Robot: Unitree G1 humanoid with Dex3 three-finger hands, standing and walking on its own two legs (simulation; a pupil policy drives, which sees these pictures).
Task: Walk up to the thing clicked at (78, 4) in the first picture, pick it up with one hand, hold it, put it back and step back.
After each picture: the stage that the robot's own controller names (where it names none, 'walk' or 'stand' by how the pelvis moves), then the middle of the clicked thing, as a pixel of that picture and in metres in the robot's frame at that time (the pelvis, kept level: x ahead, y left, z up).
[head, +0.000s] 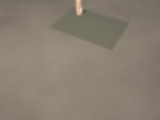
stand; (78, 6) +2.10 +0.07 -0.65
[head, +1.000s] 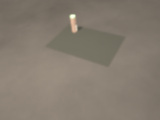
walk; (73, 23) +1.97 +0.28 -0.64
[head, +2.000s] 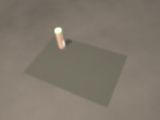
walk; (60, 38) +1.33 +0.36 -0.65
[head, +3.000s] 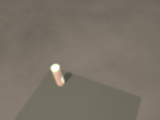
walk; (58, 75) +0.86 +0.31 -0.65
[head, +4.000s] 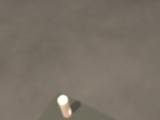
walk; (65, 107) +0.57 +0.23 -0.65
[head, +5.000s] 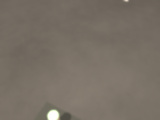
stand; out of the picture +0.43 +0.20 -0.64
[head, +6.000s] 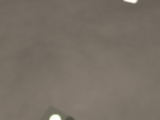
stand; out of the picture +0.42 +0.21 -0.65
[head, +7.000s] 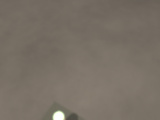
stand; out of the picture +0.41 +0.20 -0.65
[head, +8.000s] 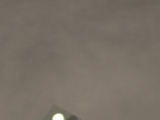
stand; out of the picture +0.42 +0.21 -0.66
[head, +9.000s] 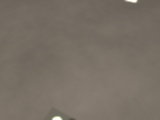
stand; out of the picture +0.41 +0.22 -0.66
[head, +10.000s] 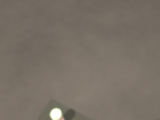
go down; (58, 119) +0.41 +0.22 -0.65
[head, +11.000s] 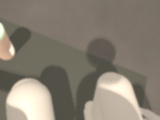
go down; (0, 43) +0.47 +0.28 -0.23
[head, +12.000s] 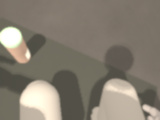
approach; (18, 48) +0.47 +0.27 -0.26
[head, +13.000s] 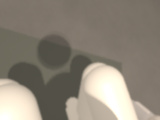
close in; out of the picture +0.44 +0.32 -0.16
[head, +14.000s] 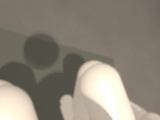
close; out of the picture +0.44 +0.33 -0.16
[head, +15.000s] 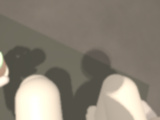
lift; out of the picture +0.33 +0.29 -0.08
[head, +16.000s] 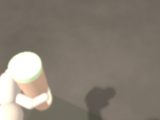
hold; (35, 87) +0.31 +0.16 +0.07
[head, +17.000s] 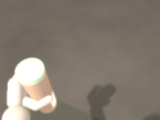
hold; (40, 90) +0.31 +0.16 +0.03
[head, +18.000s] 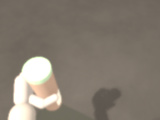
hold; (46, 88) +0.32 +0.14 +0.04
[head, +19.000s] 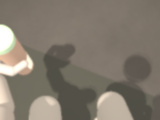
crouch; (14, 55) +0.42 +0.22 -0.05
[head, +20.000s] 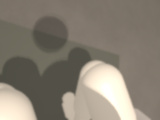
lower; out of the picture +0.43 +0.31 -0.17
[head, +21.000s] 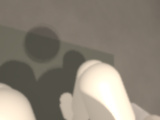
lower; out of the picture +0.43 +0.32 -0.16
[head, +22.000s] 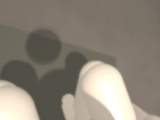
lower; out of the picture +0.42 +0.31 -0.16
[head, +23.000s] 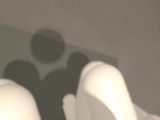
lower; out of the picture +0.41 +0.30 -0.16
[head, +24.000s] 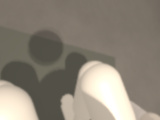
loosen; out of the picture +0.41 +0.29 -0.16
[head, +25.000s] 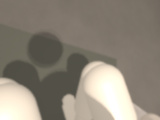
withdraw; out of the picture +0.41 +0.31 -0.16
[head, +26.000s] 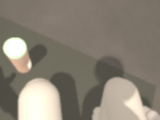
walk; (20, 58) +0.43 +0.27 -0.24
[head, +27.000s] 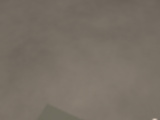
stand; out of the picture +0.36 +0.20 -0.58
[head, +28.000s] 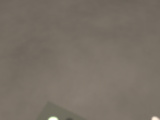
stand; out of the picture +0.38 +0.22 -0.60
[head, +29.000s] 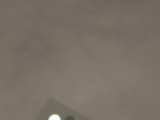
stand; out of the picture +0.38 +0.21 -0.61
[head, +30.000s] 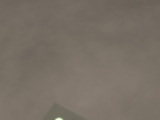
walk; out of the picture +0.39 +0.21 -0.65
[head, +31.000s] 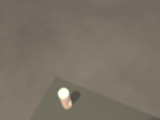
walk; (65, 99) +0.50 +0.18 -0.64
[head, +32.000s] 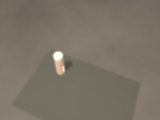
walk; (59, 64) +0.83 +0.17 -0.63
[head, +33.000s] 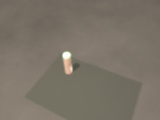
stand; (67, 63) +1.02 +0.20 -0.64
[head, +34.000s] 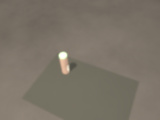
stand; (64, 63) +1.00 +0.21 -0.66
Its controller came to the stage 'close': yes
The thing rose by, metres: 0.68
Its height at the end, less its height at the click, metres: +0.00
